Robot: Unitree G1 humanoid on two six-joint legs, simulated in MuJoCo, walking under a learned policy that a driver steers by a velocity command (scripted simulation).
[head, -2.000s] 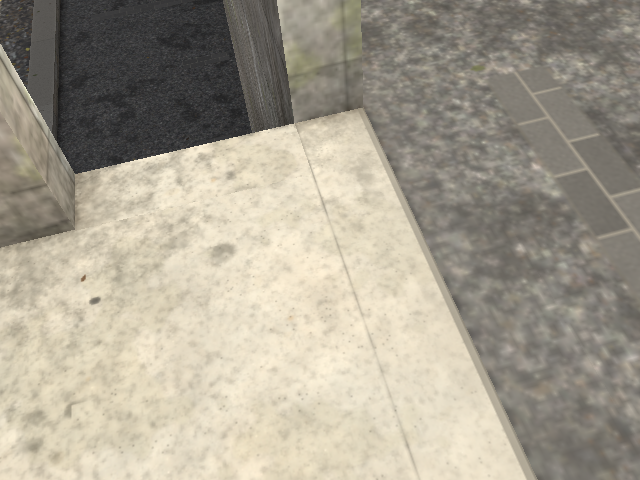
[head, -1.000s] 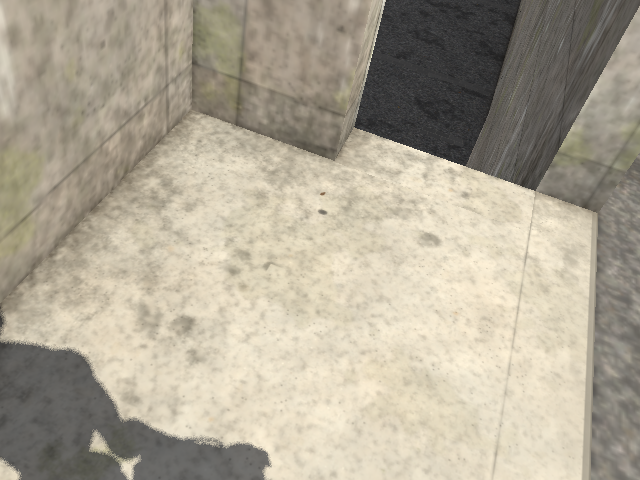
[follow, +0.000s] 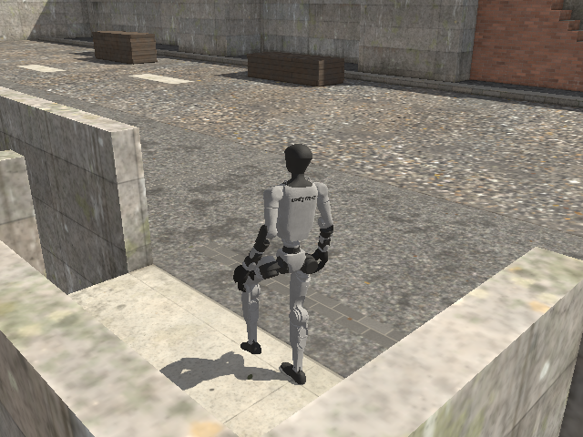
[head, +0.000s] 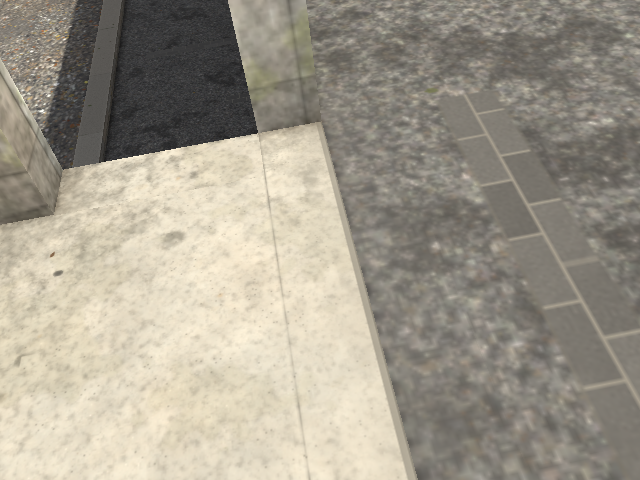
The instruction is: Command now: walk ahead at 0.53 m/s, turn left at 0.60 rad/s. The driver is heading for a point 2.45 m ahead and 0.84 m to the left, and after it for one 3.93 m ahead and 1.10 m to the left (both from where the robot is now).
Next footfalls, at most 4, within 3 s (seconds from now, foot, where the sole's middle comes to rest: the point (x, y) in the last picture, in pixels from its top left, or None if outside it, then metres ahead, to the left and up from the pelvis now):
0.14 left None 0.20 0.05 -0.78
0.38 right None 0.29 -0.23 -0.78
0.86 left None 0.21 0.15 -0.78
1.30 right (255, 431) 0.64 0.28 -0.78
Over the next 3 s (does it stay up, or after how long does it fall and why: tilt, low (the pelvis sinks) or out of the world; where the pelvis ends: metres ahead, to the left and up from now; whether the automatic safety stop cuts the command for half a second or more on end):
stays up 1.22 0.40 -0.01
